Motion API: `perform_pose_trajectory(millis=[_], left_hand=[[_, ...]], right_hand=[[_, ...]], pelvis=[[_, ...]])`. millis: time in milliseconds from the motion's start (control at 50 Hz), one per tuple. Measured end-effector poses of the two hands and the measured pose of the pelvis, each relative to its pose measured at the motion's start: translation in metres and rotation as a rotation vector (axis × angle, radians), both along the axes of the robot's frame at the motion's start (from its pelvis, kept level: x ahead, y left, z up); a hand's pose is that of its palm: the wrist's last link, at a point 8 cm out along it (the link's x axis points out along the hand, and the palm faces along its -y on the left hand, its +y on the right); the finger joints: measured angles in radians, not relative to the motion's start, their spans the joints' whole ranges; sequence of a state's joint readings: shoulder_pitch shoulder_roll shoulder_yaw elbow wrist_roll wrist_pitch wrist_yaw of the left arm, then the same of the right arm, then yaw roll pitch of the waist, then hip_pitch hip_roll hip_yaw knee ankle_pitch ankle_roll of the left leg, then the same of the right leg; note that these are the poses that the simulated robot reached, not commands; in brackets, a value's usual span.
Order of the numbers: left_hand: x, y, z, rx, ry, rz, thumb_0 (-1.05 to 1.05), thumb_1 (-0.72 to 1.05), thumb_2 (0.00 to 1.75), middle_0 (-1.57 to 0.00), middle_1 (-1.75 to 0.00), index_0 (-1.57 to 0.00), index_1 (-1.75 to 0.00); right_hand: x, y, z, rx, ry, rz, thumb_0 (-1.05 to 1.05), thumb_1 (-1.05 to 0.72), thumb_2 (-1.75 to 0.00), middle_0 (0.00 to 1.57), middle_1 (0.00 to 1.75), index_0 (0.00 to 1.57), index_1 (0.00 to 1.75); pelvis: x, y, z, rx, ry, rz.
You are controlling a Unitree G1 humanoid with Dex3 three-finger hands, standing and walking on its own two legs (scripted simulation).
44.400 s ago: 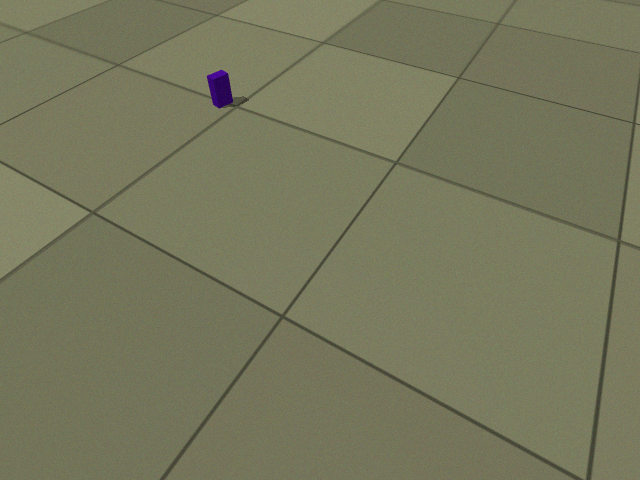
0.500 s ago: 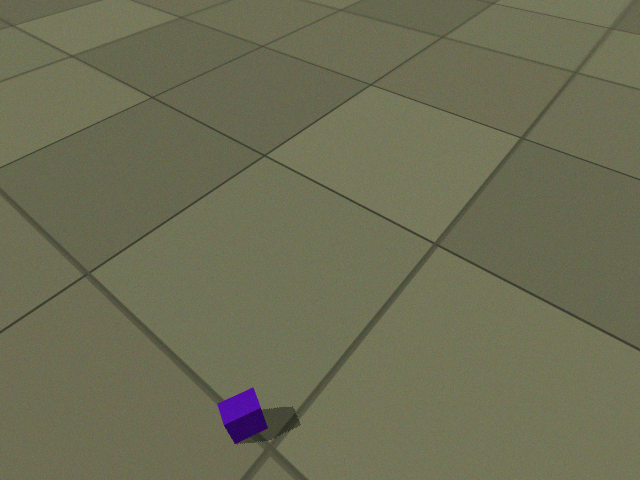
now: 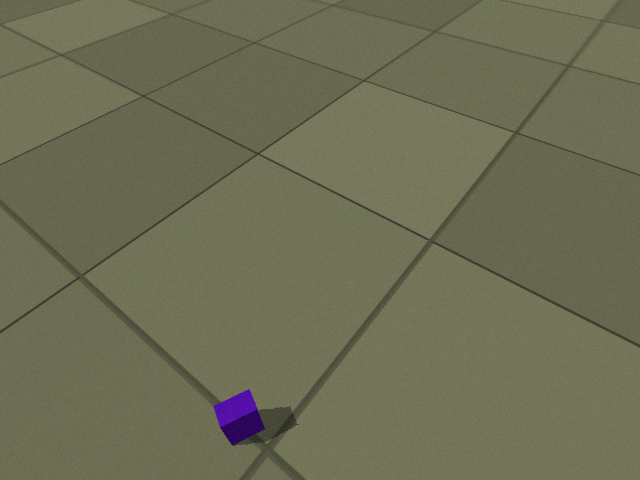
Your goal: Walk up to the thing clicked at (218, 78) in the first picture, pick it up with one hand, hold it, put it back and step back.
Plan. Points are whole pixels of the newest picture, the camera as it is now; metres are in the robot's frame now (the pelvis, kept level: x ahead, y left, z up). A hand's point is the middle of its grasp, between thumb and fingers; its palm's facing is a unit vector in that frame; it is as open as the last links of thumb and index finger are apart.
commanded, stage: stand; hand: left
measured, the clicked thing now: (240, 418) +0.40 +0.25 -0.69
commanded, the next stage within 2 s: step back in 0.66 s
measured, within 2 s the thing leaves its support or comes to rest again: neither
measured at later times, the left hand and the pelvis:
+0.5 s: hand out of the picture +0.08 +0.24 -0.16, palm faces -0.02 -0.94 -0.34, open 7.4 cm; pelvis +0.01 +0.00 +0.00, yaw +0 degrees
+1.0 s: hand out of the picture +0.10 +0.30 -0.18, palm faces -0.02 -0.93 -0.37, open 7.4 cm; pelvis -0.03 +0.03 -0.03, yaw +0 degrees
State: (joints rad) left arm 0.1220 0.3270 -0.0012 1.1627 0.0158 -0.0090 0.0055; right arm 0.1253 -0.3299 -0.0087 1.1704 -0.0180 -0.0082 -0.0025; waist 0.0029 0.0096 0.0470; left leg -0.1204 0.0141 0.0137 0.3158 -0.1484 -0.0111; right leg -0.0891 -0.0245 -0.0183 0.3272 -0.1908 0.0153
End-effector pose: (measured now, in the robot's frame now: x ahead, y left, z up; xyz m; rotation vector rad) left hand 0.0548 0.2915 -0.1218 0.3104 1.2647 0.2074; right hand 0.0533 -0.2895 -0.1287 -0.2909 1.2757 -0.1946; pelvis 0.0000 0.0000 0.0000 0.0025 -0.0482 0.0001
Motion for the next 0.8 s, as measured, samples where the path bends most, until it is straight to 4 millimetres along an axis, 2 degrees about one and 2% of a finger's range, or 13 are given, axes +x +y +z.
perform_pose_trajectory(millis=[300,660,800], left_hand=[[0.015,-0.003,0.001,-0.003,-0.022,-0.005,0.01,0.91,0.90,-0.20,-0.30,-0.20,-0.30],[0.018,-0.004,0.001,-0.002,-0.011,-0.006,0.01,0.91,0.90,-0.20,-0.30,-0.20,-0.30],[0.018,0.011,-0.003,0.021,-0.023,0.006,0.00,0.90,0.90,-0.21,-0.30,-0.20,-0.30]], right_hand=[[0.014,-0.005,0.003,-0.007,-0.021,0.005,0.00,-0.90,-0.89,0.21,0.30,0.20,0.30],[0.020,-0.008,0.004,-0.009,-0.020,0.003,0.00,-0.90,-0.89,0.21,0.30,0.20,0.30],[0.021,-0.015,0.000,-0.029,-0.024,-0.004,0.00,-0.90,-0.89,0.21,0.30,0.20,0.30]], pelvis=[[0.007,-0.002,0.000,0.000,0.005,-0.001],[0.012,-0.005,0.001,-0.001,0.011,-0.004],[-0.008,-0.001,-0.008,-0.018,0.023,0.002]])
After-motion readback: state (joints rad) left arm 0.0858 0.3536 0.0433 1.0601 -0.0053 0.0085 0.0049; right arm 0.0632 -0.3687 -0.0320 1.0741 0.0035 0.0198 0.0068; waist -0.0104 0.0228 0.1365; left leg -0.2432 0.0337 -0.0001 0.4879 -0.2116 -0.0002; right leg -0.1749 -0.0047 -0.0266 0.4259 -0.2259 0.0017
